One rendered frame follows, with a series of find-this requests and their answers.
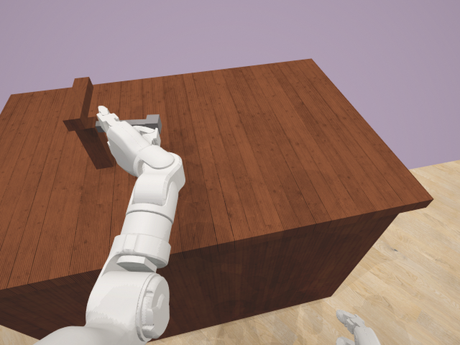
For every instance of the left robot hand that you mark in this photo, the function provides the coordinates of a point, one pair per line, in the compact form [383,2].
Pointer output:
[124,140]

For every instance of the left robot upper arm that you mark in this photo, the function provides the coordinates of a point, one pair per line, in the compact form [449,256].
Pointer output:
[125,308]

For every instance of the robot left forearm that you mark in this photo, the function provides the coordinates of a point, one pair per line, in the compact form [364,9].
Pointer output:
[143,244]

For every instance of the right robot hand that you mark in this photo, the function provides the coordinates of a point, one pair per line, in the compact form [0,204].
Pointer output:
[355,325]

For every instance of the counter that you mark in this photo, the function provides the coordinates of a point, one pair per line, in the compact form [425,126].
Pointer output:
[287,187]

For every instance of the tap lever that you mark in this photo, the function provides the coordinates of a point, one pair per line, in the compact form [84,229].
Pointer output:
[152,121]

